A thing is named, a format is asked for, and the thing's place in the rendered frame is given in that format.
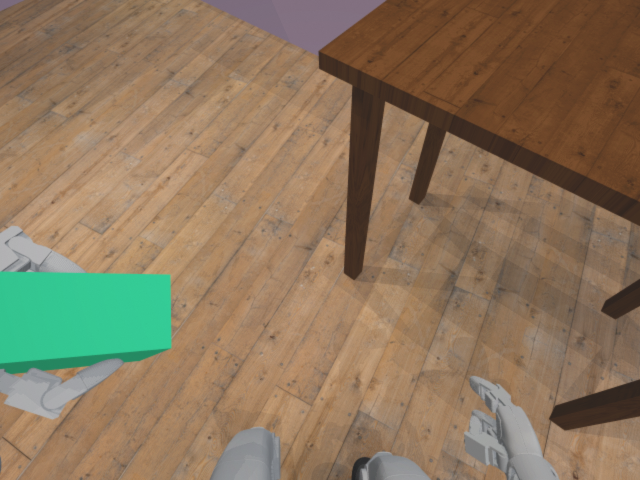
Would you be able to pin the left robot thigh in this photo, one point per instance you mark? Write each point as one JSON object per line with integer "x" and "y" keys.
{"x": 252, "y": 454}

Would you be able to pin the sponge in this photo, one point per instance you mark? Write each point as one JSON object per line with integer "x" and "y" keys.
{"x": 52, "y": 320}

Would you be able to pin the robot thigh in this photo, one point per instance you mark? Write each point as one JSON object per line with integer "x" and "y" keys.
{"x": 390, "y": 467}
{"x": 252, "y": 454}

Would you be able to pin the robot right hand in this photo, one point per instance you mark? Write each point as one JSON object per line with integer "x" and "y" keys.
{"x": 495, "y": 442}

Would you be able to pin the robot left hand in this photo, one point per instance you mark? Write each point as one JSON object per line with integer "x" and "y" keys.
{"x": 37, "y": 391}

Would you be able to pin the right robot forearm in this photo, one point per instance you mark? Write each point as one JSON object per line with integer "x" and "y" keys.
{"x": 530, "y": 467}

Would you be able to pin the right robot thigh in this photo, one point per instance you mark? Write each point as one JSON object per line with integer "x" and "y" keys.
{"x": 390, "y": 467}

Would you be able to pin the table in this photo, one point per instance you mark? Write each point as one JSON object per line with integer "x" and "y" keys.
{"x": 551, "y": 86}

